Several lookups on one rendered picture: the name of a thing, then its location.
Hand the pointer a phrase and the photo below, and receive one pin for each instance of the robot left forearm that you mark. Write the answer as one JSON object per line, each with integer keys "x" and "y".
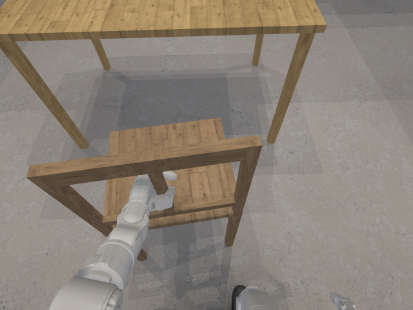
{"x": 118, "y": 253}

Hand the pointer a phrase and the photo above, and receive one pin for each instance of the robot left hand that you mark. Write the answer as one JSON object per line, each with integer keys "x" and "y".
{"x": 143, "y": 191}

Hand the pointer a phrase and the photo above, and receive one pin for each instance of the left robot upper arm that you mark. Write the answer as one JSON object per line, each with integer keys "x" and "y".
{"x": 86, "y": 294}

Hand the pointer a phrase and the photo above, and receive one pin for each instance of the right robot shin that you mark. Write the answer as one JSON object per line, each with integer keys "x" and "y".
{"x": 249, "y": 288}

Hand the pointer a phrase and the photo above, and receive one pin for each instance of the robot right foot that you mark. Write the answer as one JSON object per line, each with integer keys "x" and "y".
{"x": 237, "y": 290}

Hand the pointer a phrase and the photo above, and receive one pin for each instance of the table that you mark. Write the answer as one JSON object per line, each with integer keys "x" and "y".
{"x": 47, "y": 20}

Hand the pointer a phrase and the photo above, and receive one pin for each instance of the chair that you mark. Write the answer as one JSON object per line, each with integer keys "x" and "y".
{"x": 196, "y": 151}

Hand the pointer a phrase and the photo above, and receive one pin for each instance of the robot right hand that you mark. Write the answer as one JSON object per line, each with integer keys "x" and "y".
{"x": 341, "y": 302}

